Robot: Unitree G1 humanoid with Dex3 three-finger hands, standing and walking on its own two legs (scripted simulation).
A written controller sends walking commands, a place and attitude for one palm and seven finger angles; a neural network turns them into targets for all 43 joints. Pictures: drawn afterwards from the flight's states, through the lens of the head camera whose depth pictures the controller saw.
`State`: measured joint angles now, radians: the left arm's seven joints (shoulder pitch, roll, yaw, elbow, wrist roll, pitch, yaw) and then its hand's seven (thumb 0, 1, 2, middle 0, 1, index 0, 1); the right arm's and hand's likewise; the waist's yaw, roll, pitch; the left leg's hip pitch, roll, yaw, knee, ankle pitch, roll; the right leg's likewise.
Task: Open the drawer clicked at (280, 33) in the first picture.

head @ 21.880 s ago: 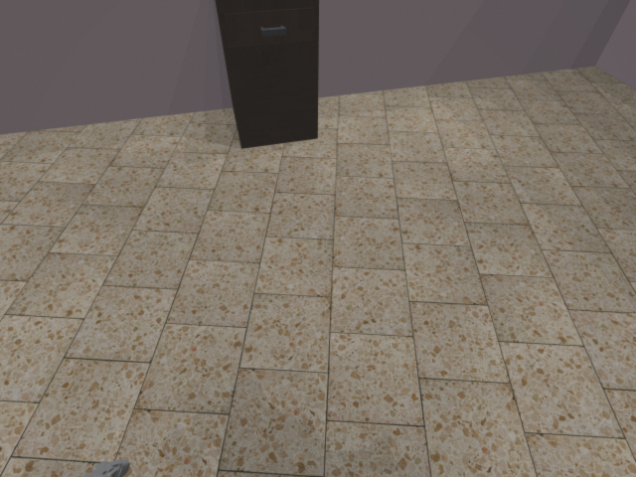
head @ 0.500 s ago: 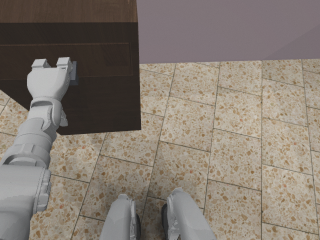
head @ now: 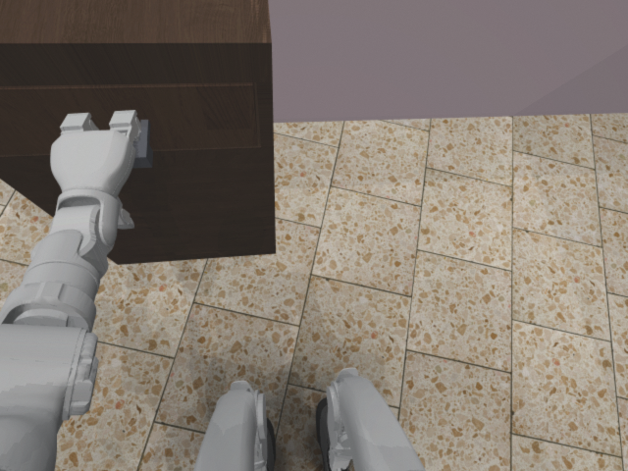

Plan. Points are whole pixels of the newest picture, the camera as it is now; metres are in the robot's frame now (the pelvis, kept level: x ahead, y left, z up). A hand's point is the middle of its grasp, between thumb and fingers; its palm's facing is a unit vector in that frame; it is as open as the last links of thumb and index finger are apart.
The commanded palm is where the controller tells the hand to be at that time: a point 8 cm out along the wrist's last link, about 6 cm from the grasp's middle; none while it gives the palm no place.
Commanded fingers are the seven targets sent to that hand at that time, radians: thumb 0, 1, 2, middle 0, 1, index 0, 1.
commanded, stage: close the thumb around the handle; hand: left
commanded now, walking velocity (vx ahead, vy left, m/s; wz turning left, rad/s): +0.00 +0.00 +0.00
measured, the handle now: (108, 141) +0.54 +0.25 -0.03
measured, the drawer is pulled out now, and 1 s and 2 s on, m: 0.00 0.04 0.17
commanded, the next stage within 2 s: pull the drawer open in 0.46 s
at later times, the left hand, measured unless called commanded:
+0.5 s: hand (113, 181) +0.49 +0.24 -0.05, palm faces -0.06 -0.02 -1.00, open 5.7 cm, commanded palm +0.49 +0.22 +0.01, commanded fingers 0.00 0.90 0.90 -0.40 -1.35 -0.40 -1.35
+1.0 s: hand (111, 208) +0.45 +0.24 -0.05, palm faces -0.06 -0.06 -1.00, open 5.7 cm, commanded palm +0.43 +0.23 +0.01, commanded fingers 0.00 0.90 0.90 -0.40 -1.35 -0.40 -1.35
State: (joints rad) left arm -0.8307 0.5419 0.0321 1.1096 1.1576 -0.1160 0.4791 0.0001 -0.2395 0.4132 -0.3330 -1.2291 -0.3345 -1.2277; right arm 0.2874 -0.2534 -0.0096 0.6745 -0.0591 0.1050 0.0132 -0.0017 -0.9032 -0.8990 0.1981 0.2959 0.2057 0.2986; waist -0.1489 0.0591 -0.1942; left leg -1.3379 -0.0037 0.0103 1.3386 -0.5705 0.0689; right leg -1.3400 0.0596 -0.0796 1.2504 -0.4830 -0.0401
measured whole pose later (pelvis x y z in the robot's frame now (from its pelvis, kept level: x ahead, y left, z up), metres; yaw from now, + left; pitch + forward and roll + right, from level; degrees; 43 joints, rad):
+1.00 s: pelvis +0.02 +0.00 +0.02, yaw +0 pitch +30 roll -3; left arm -0.60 0.45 0.03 0.96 1.14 -0.13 0.54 0.01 0.69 0.77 -0.33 -1.35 -0.41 -1.35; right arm 0.27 -0.25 -0.03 0.67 -0.06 0.14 0.03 0.00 -0.90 -0.90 0.20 0.30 0.21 0.30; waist -0.09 0.05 -0.20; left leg -1.22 -0.01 0.03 1.27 -0.58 0.08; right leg -1.23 0.06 -0.05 1.19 -0.49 -0.03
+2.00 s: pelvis +0.01 +0.00 +0.02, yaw +1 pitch +25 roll -2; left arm -0.16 0.35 -0.02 0.65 1.16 -0.11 0.62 0.01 0.67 0.83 -0.32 -1.35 -0.41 -1.35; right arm 0.17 -0.24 -0.05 0.63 -0.05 0.13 0.02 0.00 -0.90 -0.90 0.20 0.30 0.20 0.30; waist -0.02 0.04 -0.21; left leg -1.11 -0.02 0.04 1.24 -0.57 0.06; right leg -1.14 0.06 -0.04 1.20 -0.50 -0.05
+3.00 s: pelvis +0.02 -0.01 +0.02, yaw +1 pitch +25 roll -1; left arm 0.38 0.33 0.00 0.22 1.16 -0.16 0.64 0.05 0.68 0.75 -0.28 -1.34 -0.41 -1.35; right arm 0.10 -0.23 -0.02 0.54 -0.08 0.09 0.02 0.01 -0.90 -0.90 0.20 0.30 0.20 0.30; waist 0.02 0.03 -0.23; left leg -1.10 -0.01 0.04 1.29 -0.62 0.05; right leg -1.14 0.06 -0.04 1.26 -0.55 -0.06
